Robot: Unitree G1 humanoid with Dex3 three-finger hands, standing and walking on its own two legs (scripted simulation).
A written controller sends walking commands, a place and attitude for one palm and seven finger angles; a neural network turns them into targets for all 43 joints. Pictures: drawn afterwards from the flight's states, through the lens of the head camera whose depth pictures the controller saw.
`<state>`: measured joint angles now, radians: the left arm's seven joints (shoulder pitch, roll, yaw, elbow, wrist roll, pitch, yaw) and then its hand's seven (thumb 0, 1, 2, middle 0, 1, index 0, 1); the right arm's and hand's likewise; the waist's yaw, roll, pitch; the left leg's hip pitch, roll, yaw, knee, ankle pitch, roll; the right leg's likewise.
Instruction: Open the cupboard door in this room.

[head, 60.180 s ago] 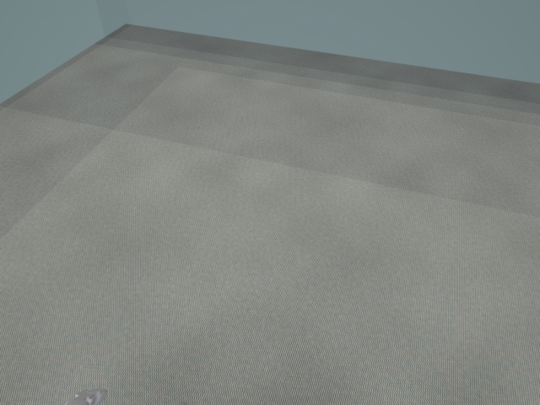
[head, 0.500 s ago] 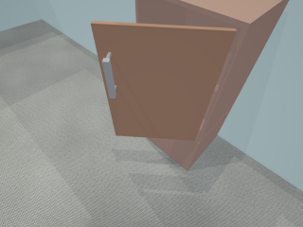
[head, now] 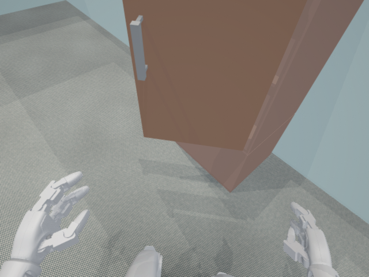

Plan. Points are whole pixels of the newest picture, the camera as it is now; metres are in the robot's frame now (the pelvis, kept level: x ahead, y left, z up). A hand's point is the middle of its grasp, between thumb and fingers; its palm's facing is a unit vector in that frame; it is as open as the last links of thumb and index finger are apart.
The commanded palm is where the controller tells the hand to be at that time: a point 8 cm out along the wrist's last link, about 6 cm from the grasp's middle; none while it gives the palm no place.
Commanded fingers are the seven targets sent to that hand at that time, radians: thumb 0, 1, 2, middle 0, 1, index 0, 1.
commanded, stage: raise the hand with hooked fingers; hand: left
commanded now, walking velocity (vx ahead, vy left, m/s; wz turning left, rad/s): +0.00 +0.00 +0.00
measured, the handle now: (141, 49) +0.64 +0.19 +0.14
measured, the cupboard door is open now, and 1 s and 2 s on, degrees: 40 40 40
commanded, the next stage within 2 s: move the hooked fingers beside the handle in 1.66 s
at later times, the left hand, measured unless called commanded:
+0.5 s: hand (62, 183) +0.26 +0.26 +0.09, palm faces -0.04 -1.00 -0.06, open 11.7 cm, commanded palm +0.23 +0.31 +0.10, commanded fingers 0.00 -0.22 0.42 -0.28 -1.02 -0.28 -1.02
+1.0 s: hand (33, 152) +0.28 +0.30 +0.14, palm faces -0.01 -1.00 -0.03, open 13.9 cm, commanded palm +0.26 +0.34 +0.15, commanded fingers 0.00 -0.50 0.30 -0.30 -1.20 -0.30 -1.20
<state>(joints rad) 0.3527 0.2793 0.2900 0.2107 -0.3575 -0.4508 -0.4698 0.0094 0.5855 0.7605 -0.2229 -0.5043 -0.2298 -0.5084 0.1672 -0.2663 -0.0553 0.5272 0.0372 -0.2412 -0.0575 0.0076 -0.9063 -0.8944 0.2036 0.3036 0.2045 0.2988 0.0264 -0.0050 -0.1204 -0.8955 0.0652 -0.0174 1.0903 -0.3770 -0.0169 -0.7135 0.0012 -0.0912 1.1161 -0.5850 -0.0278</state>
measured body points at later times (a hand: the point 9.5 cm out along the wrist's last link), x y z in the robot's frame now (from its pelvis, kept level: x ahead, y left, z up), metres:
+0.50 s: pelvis +0.01 +0.02 +0.03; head +0.06 +0.02 +0.47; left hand +0.25 +0.31 +0.10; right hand +0.15 -0.24 -0.05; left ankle +0.09 +0.13 -0.66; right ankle -0.01 -0.10 -0.66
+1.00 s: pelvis +0.01 +0.03 +0.05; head +0.04 +0.04 +0.50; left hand +0.28 +0.35 +0.15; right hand +0.20 -0.20 -0.01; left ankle +0.09 +0.13 -0.66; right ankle -0.01 -0.10 -0.66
